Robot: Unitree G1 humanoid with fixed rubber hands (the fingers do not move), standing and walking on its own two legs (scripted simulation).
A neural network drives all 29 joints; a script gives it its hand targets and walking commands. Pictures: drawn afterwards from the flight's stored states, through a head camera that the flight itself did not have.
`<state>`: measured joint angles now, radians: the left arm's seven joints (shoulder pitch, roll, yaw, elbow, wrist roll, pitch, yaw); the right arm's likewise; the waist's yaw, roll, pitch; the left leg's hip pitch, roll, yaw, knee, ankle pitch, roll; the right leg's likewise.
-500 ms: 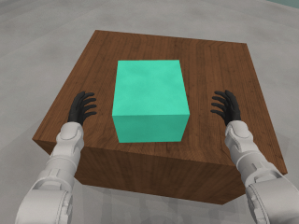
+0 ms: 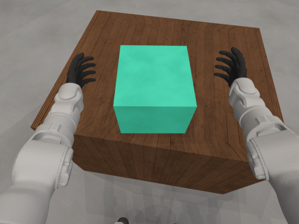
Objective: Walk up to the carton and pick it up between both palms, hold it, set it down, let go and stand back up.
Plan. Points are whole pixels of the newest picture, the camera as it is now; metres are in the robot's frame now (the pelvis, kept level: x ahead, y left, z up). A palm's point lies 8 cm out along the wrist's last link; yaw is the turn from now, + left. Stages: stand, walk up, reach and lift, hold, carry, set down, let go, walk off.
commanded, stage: reach and lift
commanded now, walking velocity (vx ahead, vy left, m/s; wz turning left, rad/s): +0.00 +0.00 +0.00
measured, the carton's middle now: (153, 90) +0.53 +0.01 -0.04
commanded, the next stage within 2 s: none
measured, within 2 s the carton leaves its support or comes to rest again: neither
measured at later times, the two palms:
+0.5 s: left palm (83, 87) +0.47 +0.21 +0.04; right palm (232, 80) +0.49 -0.22 +0.07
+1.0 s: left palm (95, 95) +0.47 +0.19 +0.01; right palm (228, 89) +0.48 -0.22 +0.03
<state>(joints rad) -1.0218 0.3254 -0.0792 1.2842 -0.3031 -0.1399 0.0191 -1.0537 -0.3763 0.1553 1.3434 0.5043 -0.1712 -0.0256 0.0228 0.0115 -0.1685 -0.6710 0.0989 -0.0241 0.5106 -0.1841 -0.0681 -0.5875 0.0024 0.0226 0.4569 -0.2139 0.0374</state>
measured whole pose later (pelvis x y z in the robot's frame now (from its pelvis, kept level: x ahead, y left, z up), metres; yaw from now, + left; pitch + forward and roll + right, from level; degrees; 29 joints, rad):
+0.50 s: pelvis +0.01 +0.01 -0.01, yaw -2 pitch +28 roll -2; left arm -1.11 0.32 -0.05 1.50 -0.27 -0.26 -0.01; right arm -1.10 -0.38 0.16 1.39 0.46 -0.25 -0.02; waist 0.03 0.01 -0.22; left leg -0.81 0.10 0.00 0.51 -0.18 -0.06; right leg -0.74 0.00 0.03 0.46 -0.19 0.05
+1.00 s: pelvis +0.00 +0.00 -0.02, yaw -2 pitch +33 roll -2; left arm -1.14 0.26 -0.06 1.58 -0.29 -0.37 0.05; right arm -1.13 -0.33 0.06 1.43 0.36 -0.29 -0.03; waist 0.03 0.03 -0.29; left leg -0.97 0.11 -0.01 0.56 -0.18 -0.06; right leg -0.91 0.00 0.02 0.52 -0.19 0.04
